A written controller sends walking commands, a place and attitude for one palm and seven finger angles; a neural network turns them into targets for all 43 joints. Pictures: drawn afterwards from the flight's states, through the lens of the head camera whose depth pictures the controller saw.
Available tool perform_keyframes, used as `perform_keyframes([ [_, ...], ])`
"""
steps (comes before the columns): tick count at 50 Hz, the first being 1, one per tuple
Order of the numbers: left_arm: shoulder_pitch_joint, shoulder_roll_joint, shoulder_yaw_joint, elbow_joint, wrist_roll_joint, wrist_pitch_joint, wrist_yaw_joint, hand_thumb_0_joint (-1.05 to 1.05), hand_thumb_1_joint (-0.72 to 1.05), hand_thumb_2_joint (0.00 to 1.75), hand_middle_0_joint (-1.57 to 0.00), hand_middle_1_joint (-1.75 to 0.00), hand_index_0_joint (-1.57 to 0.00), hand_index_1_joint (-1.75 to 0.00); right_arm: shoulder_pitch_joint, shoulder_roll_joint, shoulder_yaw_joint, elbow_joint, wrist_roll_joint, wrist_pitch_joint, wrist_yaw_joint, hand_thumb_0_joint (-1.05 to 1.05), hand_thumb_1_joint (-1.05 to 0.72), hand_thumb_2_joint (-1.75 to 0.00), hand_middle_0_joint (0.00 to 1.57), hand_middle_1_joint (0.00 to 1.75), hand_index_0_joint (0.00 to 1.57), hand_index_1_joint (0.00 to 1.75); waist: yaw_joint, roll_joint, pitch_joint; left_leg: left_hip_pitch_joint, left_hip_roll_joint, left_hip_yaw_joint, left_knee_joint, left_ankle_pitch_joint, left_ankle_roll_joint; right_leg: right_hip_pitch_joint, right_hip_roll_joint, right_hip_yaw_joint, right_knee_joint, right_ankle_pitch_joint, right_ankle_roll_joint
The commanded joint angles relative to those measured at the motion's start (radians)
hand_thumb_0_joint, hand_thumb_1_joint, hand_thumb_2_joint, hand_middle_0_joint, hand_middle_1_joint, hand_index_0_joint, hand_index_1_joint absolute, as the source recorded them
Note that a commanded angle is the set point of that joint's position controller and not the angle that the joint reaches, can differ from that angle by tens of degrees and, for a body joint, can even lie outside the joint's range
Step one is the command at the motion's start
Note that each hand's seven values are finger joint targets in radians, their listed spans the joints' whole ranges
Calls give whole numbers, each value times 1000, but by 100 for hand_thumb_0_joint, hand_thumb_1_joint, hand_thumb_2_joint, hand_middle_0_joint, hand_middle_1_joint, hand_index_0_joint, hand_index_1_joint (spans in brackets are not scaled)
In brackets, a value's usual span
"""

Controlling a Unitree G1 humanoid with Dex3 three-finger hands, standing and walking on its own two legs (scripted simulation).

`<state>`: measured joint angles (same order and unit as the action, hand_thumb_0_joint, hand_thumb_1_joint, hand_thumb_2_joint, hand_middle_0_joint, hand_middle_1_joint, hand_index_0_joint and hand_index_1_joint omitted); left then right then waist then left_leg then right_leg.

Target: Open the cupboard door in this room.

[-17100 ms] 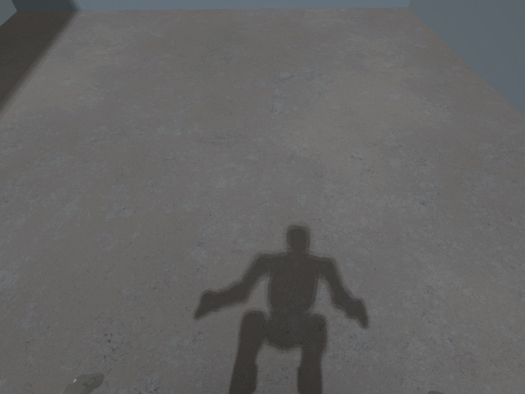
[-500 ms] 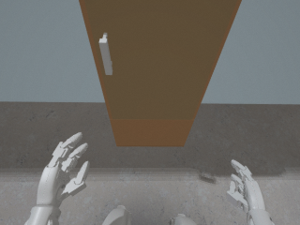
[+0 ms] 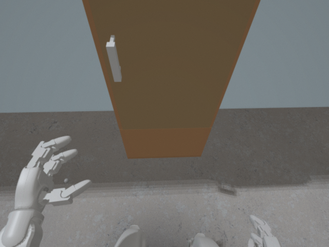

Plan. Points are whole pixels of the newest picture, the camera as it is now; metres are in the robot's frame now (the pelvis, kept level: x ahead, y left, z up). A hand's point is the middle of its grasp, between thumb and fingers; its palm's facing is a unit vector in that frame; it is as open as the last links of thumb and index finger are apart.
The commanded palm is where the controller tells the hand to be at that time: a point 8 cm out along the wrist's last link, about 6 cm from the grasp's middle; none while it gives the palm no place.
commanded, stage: raise the hand with hooked fingers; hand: left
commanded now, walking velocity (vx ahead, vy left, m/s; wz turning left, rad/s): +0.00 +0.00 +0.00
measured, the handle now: (115, 59) +0.62 +0.18 +0.09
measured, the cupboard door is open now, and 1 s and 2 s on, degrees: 0 0 0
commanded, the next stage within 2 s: move the hooked fingers beside the handle in 1.24 s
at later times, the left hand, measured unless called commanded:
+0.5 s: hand (47, 156) +0.28 +0.26 +0.09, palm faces +0.11 -0.99 -0.06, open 13.8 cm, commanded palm +0.26 +0.31 +0.09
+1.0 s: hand (47, 140) +0.31 +0.27 +0.10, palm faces +0.10 -1.00 -0.01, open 14.0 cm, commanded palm +0.28 +0.32 +0.11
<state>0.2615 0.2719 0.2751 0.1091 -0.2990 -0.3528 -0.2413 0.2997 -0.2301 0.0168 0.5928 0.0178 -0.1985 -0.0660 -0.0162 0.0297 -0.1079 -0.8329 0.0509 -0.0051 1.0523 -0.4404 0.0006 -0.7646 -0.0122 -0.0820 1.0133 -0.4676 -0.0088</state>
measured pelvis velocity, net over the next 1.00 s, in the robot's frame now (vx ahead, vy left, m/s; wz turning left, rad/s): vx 0.02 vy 0.00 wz -0.01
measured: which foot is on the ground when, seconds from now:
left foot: down 0.00-1.00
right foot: down 0.00-1.00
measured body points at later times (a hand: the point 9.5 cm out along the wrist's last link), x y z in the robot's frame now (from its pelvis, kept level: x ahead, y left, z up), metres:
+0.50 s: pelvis +0.02 +0.01 +0.02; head +0.07 +0.01 +0.47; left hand +0.27 +0.32 +0.09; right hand +0.20 -0.22 -0.06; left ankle +0.04 +0.12 -0.67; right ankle +0.02 -0.12 -0.67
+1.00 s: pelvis +0.02 +0.00 +0.03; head +0.07 +0.00 +0.48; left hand +0.30 +0.32 +0.10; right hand +0.16 -0.26 -0.05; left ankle +0.04 +0.12 -0.67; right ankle +0.02 -0.12 -0.67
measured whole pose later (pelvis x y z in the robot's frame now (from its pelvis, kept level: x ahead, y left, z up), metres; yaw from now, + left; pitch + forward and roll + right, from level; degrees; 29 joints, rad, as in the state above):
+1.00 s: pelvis +0.02 +0.00 +0.03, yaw +0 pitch +9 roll -1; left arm -0.05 0.38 0.44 0.43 -0.35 -0.28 -0.43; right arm 0.29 -0.28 0.02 0.58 0.04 -0.15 -0.08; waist 0.00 0.02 -0.07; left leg -0.63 0.05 0.02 0.85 -0.38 0.00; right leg -0.57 -0.01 -0.06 0.82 -0.40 -0.01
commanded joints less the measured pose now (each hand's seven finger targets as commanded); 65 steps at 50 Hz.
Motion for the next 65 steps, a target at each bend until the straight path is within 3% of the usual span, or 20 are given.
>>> perform_keyframes([
  [1,-104,158,79,-165,-25,-96,-28,0,-13,46,-27,-96,-27,-96,-82,-159,-64,-160,8,-71,-15,0,-90,-90,20,30,20,30,15,-5,-184,161,-44,-22,-179,106,20,103,26,36,-182,45,-6],
  [3,-101,165,86,-185,-29,-94,-39,0,-17,44,-28,-99,-28,-99,-74,-161,-67,-160,10,-73,-17,0,-90,-90,20,30,20,30,22,45,-211,208,-44,-19,-195,140,20,120,27,27,-181,94,-10],
  [5,-111,195,113,-192,-35,-88,-42,0,-22,42,-28,-102,-28,-102,-66,-165,-67,-159,9,-71,-18,0,-90,-90,20,30,20,30,25,28,-230,228,-43,-25,-201,181,20,147,33,22,-176,140,-12],
  [7,-126,190,116,-203,-39,-87,-41,0,-27,40,-28,-105,-28,-105,-66,-162,-66,-157,10,-69,-19,0,-90,-90,20,30,20,30,27,53,-233,252,-43,-24,-212,205,16,153,32,14,-175,169,-12],
  [10,-156,202,128,-167,-41,-76,-44,0,-34,37,-29,-110,-29,-110,-58,-167,-63,-153,10,-59,-18,0,-90,-90,20,30,20,30,20,39,-207,264,-41,-29,-221,227,14,153,39,6,-178,196,-13],
  [13,-203,207,121,-165,-37,-61,-55,0,-41,34,-29,-114,-29,-114,-64,-167,-58,-159,14,-54,-17,0,-90,-90,20,30,20,30,17,80,-210,296,-40,-30,-240,223,10,156,37,4,-192,196,-13],
  [17,-242,227,138,-124,-42,-28,-83,0,-50,30,-30,-120,-30,-120,-61,-169,-54,-158,17,-46,-20,0,-90,-90,20,30,20,30,18,67,-220,323,-40,-28,-249,266,8,187,40,5,-207,249,-13],
  [20,-289,250,153,-100,-45,-9,-98,0,-50,30,-30,-120,-30,-120,-63,-171,-49,-161,18,-41,-24,0,-90,-90,20,30,20,30,20,79,-206,343,-41,-32,-258,285,7,194,45,3,-215,264,-17],
  [24,-353,276,179,-46,-53,8,-117,0,-50,30,-30,-120,-30,-120,-70,-172,-44,-157,20,-34,-29,0,-90,-90,20,30,20,30,18,34,-201,342,-42,-30,-275,260,9,212,41,6,-241,255,-12],
  [28,-414,303,196,-22,-57,11,-144,0,-50,30,-30,-120,-30,-120,-71,-171,-42,-151,22,-30,-33,0,-90,-90,20,30,20,30,20,60,-231,378,-45,-22,-281,298,11,239,40,14,-253,297,-12],
  [34,-472,353,242,65,-76,24,-178,0,-50,30,-30,-120,-30,-120,-62,-178,-41,-140,25,-23,-37,0,-90,-90,20,30,20,30,25,31,-228,373,-49,-12,-295,308,16,285,37,28,-281,329,-10],
  [37,-528,378,249,95,-73,31,-195,0,-50,30,-30,-120,-30,-120,-57,-182,-41,-138,26,-17,-38,0,-90,-90,20,30,20,30,21,51,-219,380,-49,-7,-304,301,18,286,37,35,-293,326,-10],
  [40,-481,340,224,136,-83,39,-210,0,-50,30,-30,-120,-30,-120,-53,-184,-45,-148,28,-15,-34,0,-90,-90,20,30,20,30,28,13,-204,365,-52,-3,-306,294,21,298,37,38,-301,325,-11],
  [45,-492,370,253,122,-81,22,-196,0,-50,30,-30,-120,-30,-120,-52,-186,-49,-156,25,-8,-25,0,-90,-90,20,30,20,30,35,31,-197,348,-56,5,-306,271,21,303,35,51,-307,299,-10],
  [47,-488,363,256,133,-77,14,-186,0,-50,30,-30,-120,-30,-120,-53,-183,-51,-156,26,-3,-24,0,-90,-90,20,30,20,30,30,9,-195,340,-56,9,-309,258,23,300,33,55,-311,291,-4],
  [51,-528,390,264,81,-64,-14,-174,0,-50,30,-30,-120,-30,-120,-56,-179,-49,-155,24,-2,-27,0,-90,-90,20,30,20,30,32,70,-230,364,-55,8,-310,265,23,308,35,60,-302,290,-8],
  [53,-514,370,249,83,-60,-23,-171,0,-50,30,-30,-120,-30,-120,-58,-175,-49,-154,25,-4,-29,0,-90,-90,20,30,20,30,29,76,-219,375,-53,6,-316,255,22,293,36,54,-304,275,-8],
  [57,-515,359,242,129,-69,-9,-180,0,-50,30,-30,-120,-30,-120,-62,-178,-44,-150,28,-2,-35,0,-90,-90,20,30,20,30,19,28,-186,354,-52,2,-322,219,23,281,38,52,-313,243,-5],
  [59,-523,361,241,110,-70,-8,-185,0,-50,30,-30,-120,-30,-120,-62,-179,-44,-151,28,-6,-37,0,-90,-90,20,30,20,30,24,52,-208,371,-51,-1,-325,233,21,284,37,46,-308,257,-6],
  [65,-519,356,241,130,-79,6,-199,0,-50,30,-30,-120,-30,-120,-59,-181,-41,-150,24,-11,-37,0,-90,-90,20,30,20,30,23,28,-206,362,-52,-2,-310,258,22,287,39,46,-299,292,-8],
])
